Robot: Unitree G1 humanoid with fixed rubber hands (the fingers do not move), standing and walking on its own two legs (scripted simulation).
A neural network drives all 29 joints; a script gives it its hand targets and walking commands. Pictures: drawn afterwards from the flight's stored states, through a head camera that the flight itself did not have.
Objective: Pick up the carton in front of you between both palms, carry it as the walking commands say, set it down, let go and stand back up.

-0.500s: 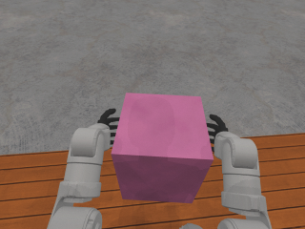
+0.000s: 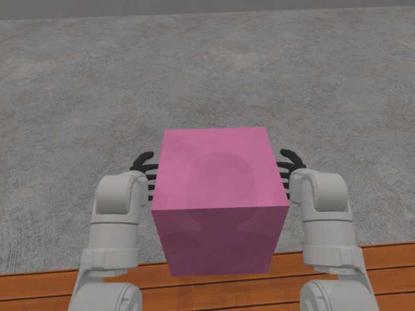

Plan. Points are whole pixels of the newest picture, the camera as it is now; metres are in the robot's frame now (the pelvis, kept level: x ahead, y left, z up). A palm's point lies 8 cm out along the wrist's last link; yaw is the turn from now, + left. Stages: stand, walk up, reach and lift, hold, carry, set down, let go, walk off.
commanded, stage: carry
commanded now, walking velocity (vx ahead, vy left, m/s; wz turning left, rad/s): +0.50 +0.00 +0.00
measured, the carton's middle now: (217, 203) +0.36 +0.01 +0.02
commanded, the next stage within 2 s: none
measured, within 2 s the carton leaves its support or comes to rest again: neither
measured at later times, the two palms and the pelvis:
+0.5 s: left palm (149, 112) +0.63 +0.21 +0.05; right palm (255, 114) +0.62 -0.09 +0.06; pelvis +0.28 +0.06 -0.04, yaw -2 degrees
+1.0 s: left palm (174, 61) +0.93 +0.17 +0.06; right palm (257, 62) +0.92 -0.13 +0.06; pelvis +0.57 +0.04 -0.07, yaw +0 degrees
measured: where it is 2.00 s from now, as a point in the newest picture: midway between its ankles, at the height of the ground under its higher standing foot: (211, 178)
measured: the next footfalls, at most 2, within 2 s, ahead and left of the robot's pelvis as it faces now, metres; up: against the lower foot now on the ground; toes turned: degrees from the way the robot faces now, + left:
left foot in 0.40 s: +0.39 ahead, +0.11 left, -0.04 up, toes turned +1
right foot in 0.94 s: +0.72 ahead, -0.02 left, -0.05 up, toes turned -5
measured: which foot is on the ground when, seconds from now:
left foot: up 0.00-0.38, down 0.40-0.96, up 0.98-1.00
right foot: down 0.00-0.40, up 0.42-0.92, down 0.94-1.00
